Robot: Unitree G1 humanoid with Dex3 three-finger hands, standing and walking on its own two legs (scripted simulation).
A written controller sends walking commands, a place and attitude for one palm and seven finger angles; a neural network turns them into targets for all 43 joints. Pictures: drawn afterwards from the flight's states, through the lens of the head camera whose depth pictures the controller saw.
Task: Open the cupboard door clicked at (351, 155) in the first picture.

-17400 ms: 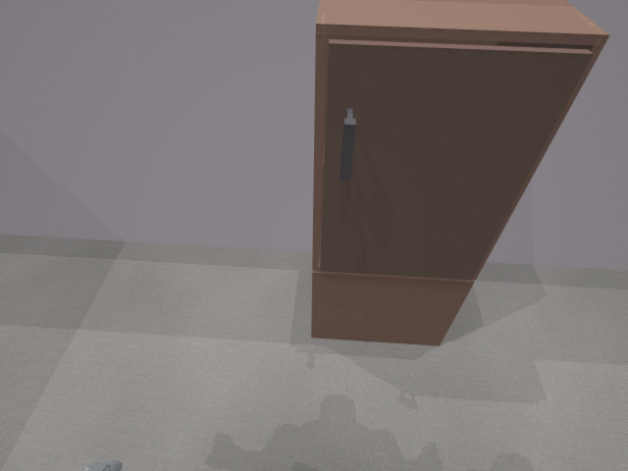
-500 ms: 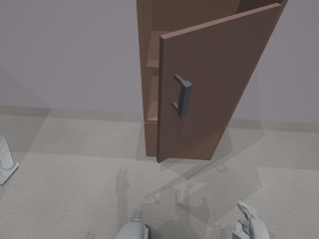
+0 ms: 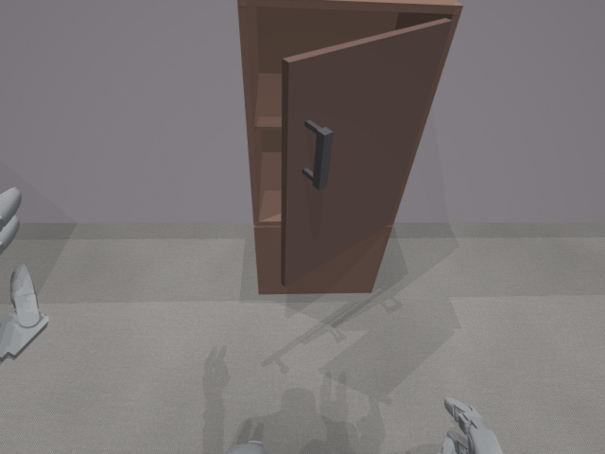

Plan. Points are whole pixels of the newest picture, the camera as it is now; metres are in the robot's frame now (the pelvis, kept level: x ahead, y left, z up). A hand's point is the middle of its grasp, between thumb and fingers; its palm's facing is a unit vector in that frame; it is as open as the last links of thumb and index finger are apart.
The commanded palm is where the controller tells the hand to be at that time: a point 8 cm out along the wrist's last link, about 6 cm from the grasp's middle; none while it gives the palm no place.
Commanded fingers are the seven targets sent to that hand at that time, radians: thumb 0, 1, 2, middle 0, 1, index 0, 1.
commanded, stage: stop stepping back and stand still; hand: left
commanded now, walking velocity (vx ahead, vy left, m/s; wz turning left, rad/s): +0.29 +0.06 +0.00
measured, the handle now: (315, 155) +0.60 +0.03 +0.08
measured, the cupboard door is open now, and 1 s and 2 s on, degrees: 35 35 35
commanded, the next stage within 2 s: let the arm hang, fingers relaxed in 0.56 s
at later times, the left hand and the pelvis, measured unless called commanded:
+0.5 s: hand (40, 348) +0.16 +0.25 +0.17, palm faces +0.43 -0.77 -0.47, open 7.4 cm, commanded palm +0.12 +0.28 +0.19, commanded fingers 0.00 0.90 0.90 -0.20 -0.30 -0.20 -0.30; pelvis -0.04 -0.01 +0.01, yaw -3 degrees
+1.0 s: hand out of the picture +0.00 +0.20 -0.17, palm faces +0.07 -0.98 -0.17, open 7.0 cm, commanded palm none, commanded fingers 0.00 0.90 0.90 -0.20 -0.30 -0.20 -0.30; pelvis -0.02 +0.03 +0.01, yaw +1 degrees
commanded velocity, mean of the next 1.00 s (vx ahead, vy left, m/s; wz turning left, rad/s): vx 0.06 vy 0.01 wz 0.00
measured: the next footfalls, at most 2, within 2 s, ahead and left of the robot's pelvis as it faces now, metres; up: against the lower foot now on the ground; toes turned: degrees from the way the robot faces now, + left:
left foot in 0.10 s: +0.07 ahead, +0.11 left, +0.00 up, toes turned +1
left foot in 0.68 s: +0.05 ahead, +0.14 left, +0.00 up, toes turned +1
